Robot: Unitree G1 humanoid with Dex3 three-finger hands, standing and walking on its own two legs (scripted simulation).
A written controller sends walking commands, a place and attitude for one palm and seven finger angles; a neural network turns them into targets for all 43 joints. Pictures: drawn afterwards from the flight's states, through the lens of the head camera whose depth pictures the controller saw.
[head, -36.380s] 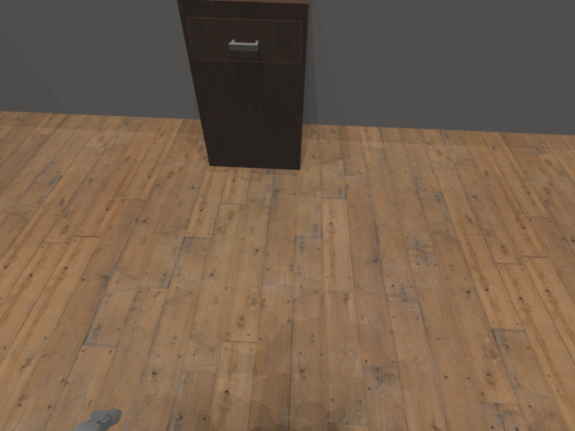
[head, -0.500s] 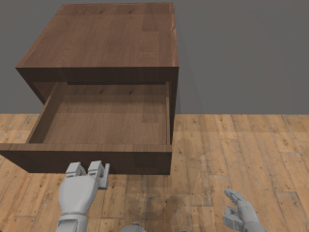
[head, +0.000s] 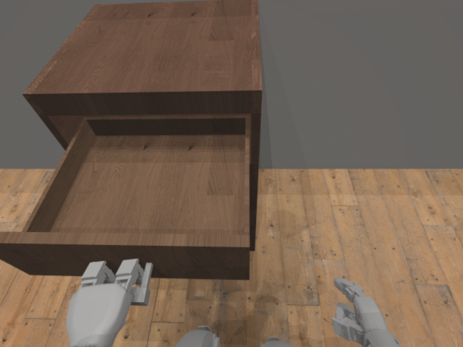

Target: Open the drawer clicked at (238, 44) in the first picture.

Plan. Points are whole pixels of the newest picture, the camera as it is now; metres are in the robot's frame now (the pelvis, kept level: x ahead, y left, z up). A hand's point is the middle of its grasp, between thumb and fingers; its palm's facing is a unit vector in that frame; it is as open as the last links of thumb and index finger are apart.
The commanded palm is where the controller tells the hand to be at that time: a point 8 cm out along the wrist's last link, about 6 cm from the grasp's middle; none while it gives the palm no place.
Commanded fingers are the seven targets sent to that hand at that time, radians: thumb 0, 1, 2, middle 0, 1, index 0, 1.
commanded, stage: pull the drawer open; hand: left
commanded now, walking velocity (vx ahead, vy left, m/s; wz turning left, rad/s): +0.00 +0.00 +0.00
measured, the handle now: (117, 282) +0.23 +0.22 -0.01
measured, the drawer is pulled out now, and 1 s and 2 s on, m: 0.30 0.30 0.29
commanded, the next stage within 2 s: open the thumb to release the handle in 0.36 s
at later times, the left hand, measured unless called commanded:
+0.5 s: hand (114, 320) +0.18 +0.21 -0.03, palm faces -0.08 -0.10 -0.99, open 5.8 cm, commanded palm +0.16 +0.22 +0.02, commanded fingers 0.00 0.69 0.81 -0.38 -1.33 -0.38 -1.33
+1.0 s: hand (113, 319) +0.18 +0.21 -0.03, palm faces -0.03 -0.09 -1.00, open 12.7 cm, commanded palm +0.16 +0.23 +0.02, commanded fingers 0.00 -0.50 0.30 -0.30 -1.20 -0.30 -1.20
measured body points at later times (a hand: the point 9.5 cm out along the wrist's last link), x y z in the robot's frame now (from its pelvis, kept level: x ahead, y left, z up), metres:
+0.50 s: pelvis +0.01 -0.01 -0.01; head +0.08 -0.04 +0.44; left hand +0.18 +0.21 +0.02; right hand +0.22 -0.23 -0.12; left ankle +0.02 +0.11 -0.65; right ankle -0.01 -0.06 -0.65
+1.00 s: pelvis -0.01 -0.02 +0.00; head +0.04 -0.04 +0.44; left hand +0.17 +0.21 +0.02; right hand +0.19 -0.24 -0.11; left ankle +0.02 +0.11 -0.65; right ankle -0.01 -0.06 -0.65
